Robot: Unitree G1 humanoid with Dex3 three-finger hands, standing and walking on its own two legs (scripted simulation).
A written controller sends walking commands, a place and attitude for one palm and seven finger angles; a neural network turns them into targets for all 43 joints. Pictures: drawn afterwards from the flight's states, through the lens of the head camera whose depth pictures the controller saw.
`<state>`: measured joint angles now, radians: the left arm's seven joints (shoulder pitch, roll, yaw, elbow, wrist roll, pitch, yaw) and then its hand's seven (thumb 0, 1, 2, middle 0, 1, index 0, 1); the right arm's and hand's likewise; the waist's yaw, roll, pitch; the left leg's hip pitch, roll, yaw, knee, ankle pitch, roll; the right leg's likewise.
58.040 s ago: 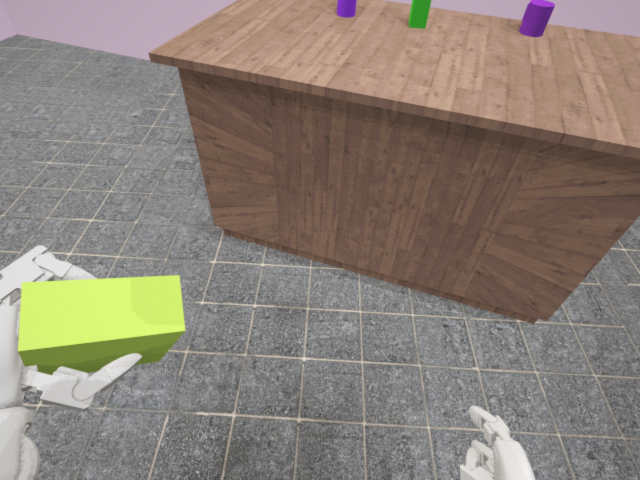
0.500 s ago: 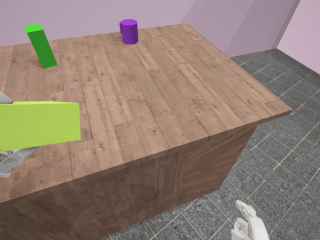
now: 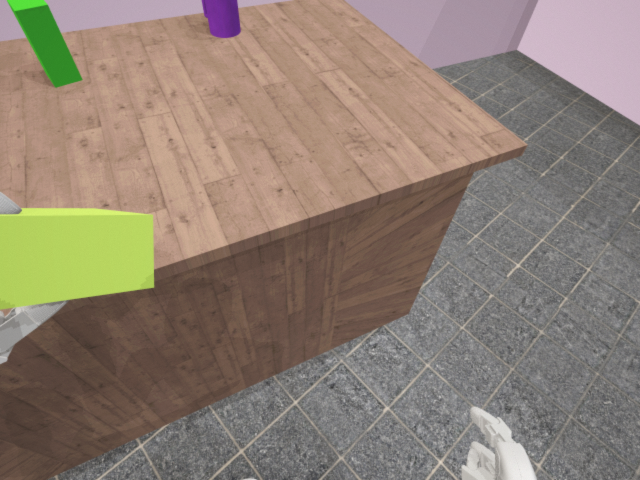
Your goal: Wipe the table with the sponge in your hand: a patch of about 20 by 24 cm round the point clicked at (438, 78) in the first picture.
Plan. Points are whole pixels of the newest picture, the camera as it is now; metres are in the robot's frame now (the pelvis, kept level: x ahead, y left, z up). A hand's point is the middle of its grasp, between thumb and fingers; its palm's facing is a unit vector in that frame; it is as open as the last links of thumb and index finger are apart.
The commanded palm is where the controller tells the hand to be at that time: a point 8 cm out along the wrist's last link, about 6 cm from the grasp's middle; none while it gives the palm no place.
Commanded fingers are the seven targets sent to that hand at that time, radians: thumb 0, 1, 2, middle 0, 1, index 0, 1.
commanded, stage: step back with the hand held close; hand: left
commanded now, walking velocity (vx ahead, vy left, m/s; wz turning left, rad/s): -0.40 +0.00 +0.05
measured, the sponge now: (64, 245) +0.24 +0.22 +0.24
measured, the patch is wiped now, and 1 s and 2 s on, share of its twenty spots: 1.00 1.00 1.00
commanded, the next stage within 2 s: stop stepping back and stand still in 0.08 s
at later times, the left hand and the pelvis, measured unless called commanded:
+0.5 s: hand out of the picture +0.01 +0.26 +0.27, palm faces +0.65 -0.73 -0.23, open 9.6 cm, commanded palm -0.05 +0.27 +0.26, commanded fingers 0.00 0.10 1.30 -1.20 -1.60 -1.20 -1.60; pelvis -0.18 -0.02 -0.01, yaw +5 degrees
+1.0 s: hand out of the picture -0.06 +0.23 +0.26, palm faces +0.48 -0.83 -0.29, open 9.6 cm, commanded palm -0.12 +0.26 +0.26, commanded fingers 0.00 0.10 1.30 -1.20 -1.60 -1.20 -1.60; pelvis -0.28 -0.02 +0.01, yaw +0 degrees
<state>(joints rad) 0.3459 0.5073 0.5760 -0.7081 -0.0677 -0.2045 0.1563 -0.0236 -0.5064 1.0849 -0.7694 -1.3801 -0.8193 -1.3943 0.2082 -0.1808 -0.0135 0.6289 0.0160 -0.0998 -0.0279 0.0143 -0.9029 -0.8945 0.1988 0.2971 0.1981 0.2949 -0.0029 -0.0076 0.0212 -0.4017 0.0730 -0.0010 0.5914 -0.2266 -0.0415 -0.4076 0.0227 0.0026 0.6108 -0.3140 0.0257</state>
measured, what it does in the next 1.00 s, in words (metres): walks backwards: right foot, then left foot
